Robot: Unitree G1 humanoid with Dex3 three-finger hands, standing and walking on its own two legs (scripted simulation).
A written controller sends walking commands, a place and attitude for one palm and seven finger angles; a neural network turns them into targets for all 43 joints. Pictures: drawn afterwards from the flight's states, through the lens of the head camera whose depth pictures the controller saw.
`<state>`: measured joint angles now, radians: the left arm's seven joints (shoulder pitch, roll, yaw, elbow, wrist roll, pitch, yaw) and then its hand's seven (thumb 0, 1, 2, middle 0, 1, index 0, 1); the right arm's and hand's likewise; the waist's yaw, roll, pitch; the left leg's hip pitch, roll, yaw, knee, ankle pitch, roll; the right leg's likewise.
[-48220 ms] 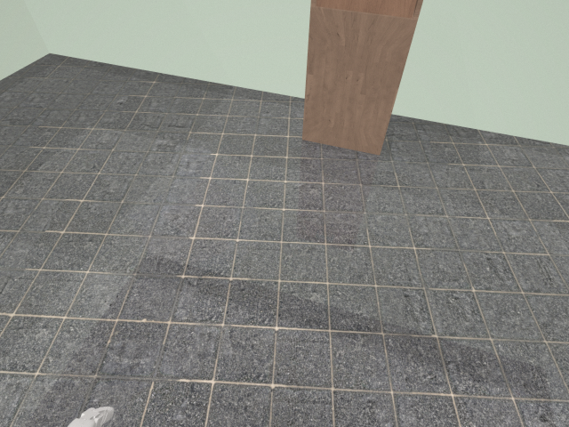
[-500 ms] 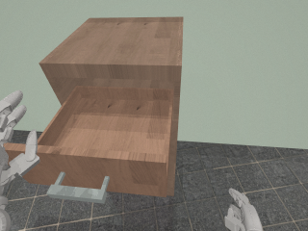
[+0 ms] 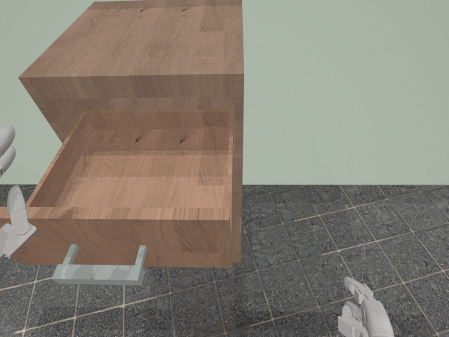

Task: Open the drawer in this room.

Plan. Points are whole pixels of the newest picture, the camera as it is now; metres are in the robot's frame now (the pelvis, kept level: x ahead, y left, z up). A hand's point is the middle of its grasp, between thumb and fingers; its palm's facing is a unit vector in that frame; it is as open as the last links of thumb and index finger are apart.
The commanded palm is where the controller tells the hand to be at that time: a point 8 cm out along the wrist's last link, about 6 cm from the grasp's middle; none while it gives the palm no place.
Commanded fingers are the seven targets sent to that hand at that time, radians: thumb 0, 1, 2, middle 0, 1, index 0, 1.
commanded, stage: step back with the hand held close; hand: left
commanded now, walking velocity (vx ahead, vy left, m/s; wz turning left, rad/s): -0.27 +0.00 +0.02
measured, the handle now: (103, 262) +0.23 +0.22 +0.05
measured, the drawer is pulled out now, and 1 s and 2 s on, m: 0.30 0.30 0.30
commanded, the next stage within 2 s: stop stepping back and stand still in 0.86 s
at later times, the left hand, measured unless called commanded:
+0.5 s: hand out of the picture +0.11 +0.26 +0.22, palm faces +0.44 -0.79 -0.44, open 7.4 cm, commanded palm +0.04 +0.31 +0.23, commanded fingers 0.00 0.90 0.90 -0.20 -0.30 -0.20 -0.30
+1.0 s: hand out of the picture +0.02 +0.23 +0.22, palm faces +0.37 -0.78 -0.51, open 7.4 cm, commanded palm -0.05 +0.29 +0.23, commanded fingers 0.00 0.90 0.90 -0.20 -0.30 -0.20 -0.30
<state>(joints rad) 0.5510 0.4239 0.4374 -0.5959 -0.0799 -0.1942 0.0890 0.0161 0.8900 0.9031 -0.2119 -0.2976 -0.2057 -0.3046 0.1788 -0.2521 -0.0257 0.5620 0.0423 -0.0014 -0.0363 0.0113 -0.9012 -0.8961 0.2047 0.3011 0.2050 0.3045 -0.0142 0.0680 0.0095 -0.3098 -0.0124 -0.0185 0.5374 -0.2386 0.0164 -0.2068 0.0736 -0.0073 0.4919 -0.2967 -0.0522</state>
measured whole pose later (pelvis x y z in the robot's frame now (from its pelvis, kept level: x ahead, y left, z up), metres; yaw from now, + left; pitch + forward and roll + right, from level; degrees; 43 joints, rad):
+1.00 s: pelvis -0.18 +0.01 +0.00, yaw +0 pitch +2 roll +0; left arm 0.59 0.49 0.52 -0.72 -0.07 -0.28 0.13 0.01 0.88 0.90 -0.22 -0.30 -0.21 -0.31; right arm 0.20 -0.20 0.00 0.61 0.02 -0.06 -0.05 0.01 -0.90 -0.90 0.21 0.30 0.21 0.30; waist -0.03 -0.03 -0.01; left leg -0.38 0.00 0.00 0.63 -0.26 -0.01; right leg -0.32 0.00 -0.03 0.56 -0.28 -0.01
